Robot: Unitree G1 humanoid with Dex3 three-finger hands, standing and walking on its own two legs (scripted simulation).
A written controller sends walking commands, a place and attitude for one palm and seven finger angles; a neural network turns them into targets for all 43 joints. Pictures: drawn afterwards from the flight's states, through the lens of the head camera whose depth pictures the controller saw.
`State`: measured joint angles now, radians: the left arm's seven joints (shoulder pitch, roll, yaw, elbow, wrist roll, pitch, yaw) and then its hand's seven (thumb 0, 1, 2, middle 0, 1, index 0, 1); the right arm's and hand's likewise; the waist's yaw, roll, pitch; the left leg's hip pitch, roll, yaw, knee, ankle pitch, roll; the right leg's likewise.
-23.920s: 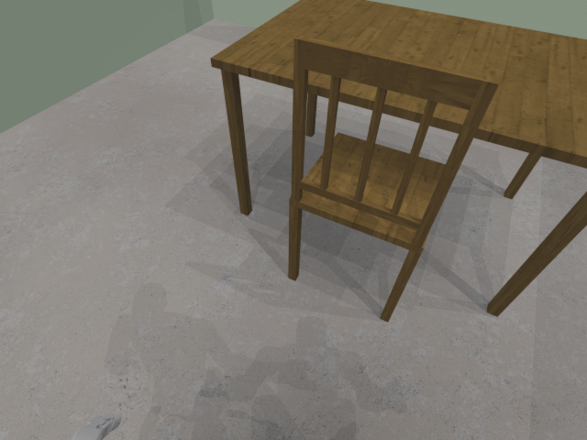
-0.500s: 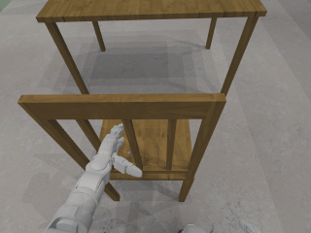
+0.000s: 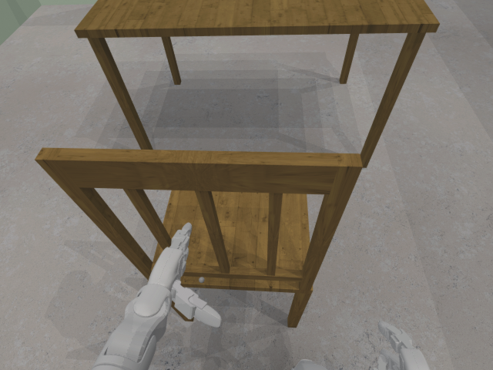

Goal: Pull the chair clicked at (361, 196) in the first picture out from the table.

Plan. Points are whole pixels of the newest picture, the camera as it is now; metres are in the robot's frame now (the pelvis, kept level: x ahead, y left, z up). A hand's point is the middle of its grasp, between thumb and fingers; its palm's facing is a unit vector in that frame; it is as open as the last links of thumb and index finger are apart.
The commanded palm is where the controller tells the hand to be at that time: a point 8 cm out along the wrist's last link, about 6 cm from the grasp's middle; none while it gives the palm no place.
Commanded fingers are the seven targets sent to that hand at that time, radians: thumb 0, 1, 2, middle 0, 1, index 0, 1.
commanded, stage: draw the fingers out of the gap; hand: left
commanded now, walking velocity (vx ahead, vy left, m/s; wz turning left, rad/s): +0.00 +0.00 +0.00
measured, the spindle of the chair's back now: (216, 238) +0.35 +0.06 -0.04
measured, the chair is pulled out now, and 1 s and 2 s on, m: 0.56 0.56 0.56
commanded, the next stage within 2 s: draw the hand back to the body in 0.38 s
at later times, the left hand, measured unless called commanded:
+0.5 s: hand (185, 335) +0.19 +0.10 -0.03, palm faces -0.19 -0.97 -0.12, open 17.5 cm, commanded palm +0.18 +0.15 -0.01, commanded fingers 0.00 -0.55 0.20 0.00 0.00 0.00 0.00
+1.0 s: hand (122, 318) +0.19 +0.16 +0.07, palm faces +0.01 -1.00 -0.09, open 17.4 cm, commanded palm +0.16 +0.22 +0.08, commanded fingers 0.00 -0.33 0.31 -0.03 -0.05 -0.03 -0.05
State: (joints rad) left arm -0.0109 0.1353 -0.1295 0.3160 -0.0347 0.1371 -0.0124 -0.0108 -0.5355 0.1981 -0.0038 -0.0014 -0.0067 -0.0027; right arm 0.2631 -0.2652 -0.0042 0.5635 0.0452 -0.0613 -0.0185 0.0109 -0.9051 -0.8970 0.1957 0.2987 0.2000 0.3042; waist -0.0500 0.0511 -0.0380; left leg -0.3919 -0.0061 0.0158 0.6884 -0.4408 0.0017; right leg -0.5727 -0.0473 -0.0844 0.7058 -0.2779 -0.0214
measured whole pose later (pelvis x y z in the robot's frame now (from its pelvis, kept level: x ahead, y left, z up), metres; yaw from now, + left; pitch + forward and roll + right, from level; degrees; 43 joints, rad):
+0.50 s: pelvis -0.01 +0.00 -0.01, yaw +1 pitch +7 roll +0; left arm 0.34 0.19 -0.18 -0.02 -0.03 0.18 -0.05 -0.01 -0.54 0.20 0.00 0.00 -0.01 0.00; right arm 0.25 -0.27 0.02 0.48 0.05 -0.12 -0.05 0.01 -0.90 -0.90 0.20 0.30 0.20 0.30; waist -0.03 0.05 -0.05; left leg -0.43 -0.01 -0.01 0.79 -0.48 0.00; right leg -0.59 -0.06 -0.10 0.78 -0.31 -0.02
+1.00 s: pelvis -0.01 +0.01 -0.02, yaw +1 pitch +8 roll +0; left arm 0.53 0.24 0.04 -0.34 -0.24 -0.20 -0.10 -0.02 -0.53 0.21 -0.01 0.00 -0.01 -0.01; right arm 0.24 -0.23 0.00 0.54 0.08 -0.22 -0.06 0.02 -0.90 -0.90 0.20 0.30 0.20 0.30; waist 0.00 0.07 -0.05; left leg -0.50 -0.01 0.00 0.88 -0.52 0.01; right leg -0.65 -0.06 -0.10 0.84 -0.33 -0.01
